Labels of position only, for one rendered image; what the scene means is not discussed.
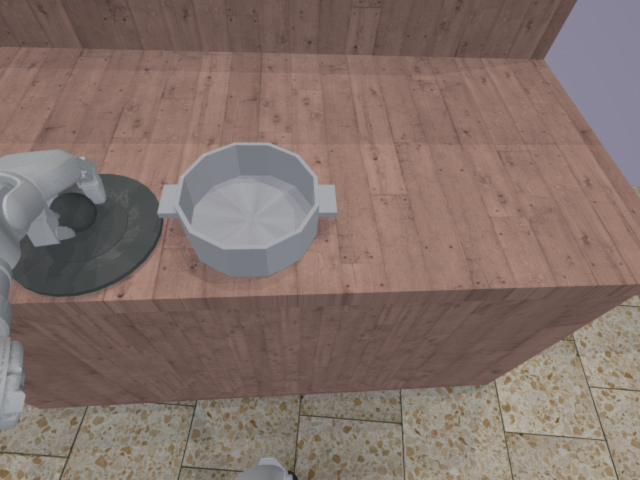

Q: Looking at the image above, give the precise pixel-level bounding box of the table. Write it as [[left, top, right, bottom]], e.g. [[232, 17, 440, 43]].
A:
[[0, 0, 640, 409]]

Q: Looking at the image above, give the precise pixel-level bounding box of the lid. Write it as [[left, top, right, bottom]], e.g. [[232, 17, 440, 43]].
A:
[[12, 174, 163, 297]]

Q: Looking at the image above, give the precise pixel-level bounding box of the robot left upper arm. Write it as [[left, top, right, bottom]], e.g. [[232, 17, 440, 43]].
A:
[[0, 336, 25, 430]]

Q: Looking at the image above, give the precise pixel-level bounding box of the knob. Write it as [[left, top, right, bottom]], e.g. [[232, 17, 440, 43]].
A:
[[50, 192, 97, 233]]

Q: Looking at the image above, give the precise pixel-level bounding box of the robot left forearm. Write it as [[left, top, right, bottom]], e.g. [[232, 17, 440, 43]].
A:
[[0, 171, 44, 337]]

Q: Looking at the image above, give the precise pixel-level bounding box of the pot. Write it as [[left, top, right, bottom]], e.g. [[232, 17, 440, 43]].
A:
[[157, 142, 337, 278]]

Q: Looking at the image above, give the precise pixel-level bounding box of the robot left hand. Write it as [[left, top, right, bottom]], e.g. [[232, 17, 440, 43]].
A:
[[0, 149, 106, 247]]

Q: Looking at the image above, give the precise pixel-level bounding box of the left robot shin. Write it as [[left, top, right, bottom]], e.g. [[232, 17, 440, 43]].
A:
[[259, 458, 285, 471]]

